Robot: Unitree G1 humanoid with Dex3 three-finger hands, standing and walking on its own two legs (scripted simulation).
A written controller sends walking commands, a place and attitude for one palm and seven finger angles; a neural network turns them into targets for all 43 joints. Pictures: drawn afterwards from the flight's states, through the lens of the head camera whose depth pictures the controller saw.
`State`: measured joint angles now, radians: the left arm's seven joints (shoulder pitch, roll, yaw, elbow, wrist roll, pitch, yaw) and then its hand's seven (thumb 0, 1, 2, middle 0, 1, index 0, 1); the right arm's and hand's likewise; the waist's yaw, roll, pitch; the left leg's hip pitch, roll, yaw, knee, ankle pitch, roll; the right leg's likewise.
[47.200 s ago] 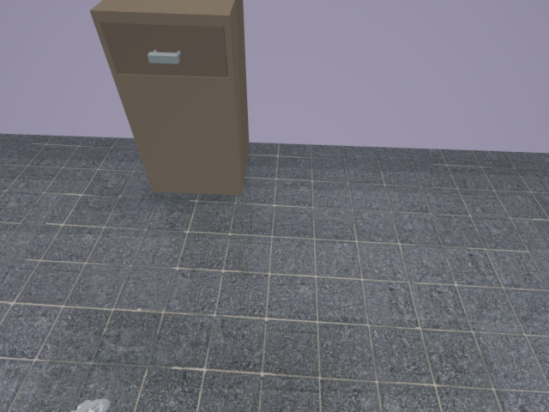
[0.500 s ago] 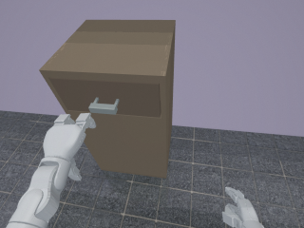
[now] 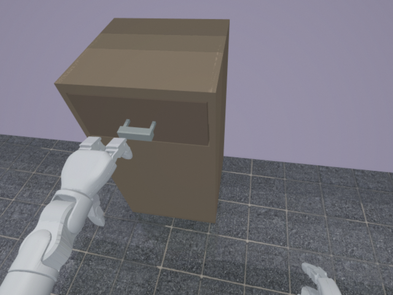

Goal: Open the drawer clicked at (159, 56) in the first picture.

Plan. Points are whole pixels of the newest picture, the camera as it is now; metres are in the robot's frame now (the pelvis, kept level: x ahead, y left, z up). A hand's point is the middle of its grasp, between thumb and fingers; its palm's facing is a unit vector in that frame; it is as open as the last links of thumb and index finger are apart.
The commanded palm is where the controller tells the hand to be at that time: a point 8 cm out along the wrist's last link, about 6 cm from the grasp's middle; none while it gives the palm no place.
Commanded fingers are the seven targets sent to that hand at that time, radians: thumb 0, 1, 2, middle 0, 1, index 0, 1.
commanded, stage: raise the hand with hooked fingers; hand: left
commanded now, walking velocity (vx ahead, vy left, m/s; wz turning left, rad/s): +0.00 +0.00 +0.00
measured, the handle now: (138, 128) +0.55 +0.26 -0.04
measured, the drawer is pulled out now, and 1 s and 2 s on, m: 0.00 0.00 0.00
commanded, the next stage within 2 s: move the hooked fingers above the handle in 0.04 s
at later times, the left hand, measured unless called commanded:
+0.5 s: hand (109, 164) +0.35 +0.24 +0.07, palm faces +0.00 -0.03 -1.00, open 13.8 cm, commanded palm +0.33 +0.25 +0.12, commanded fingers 0.00 -0.50 0.30 -0.30 -1.20 -0.30 -1.20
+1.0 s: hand (115, 146) +0.42 +0.26 +0.04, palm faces -0.03 -0.01 -1.00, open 13.8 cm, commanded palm +0.40 +0.26 +0.10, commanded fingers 0.00 -0.50 0.30 -0.30 -1.20 -0.30 -1.20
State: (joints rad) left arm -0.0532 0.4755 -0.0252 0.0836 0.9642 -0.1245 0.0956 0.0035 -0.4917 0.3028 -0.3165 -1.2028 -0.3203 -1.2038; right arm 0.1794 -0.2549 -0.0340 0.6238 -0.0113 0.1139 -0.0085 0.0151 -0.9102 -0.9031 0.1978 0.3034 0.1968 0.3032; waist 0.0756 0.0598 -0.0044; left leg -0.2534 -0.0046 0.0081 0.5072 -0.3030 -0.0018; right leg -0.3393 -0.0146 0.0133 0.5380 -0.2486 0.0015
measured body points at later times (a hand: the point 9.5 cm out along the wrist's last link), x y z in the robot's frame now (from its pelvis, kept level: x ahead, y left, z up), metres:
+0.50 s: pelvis +0.00 -0.01 +0.00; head +0.03 -0.03 +0.45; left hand +0.34 +0.24 +0.12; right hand +0.17 -0.24 -0.12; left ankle -0.03 +0.12 -0.73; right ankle +0.02 -0.12 -0.73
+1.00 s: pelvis +0.01 +0.01 -0.01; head +0.07 -0.01 +0.43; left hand +0.41 +0.26 +0.09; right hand +0.10 -0.26 -0.15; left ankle -0.03 +0.12 -0.73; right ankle +0.02 -0.12 -0.73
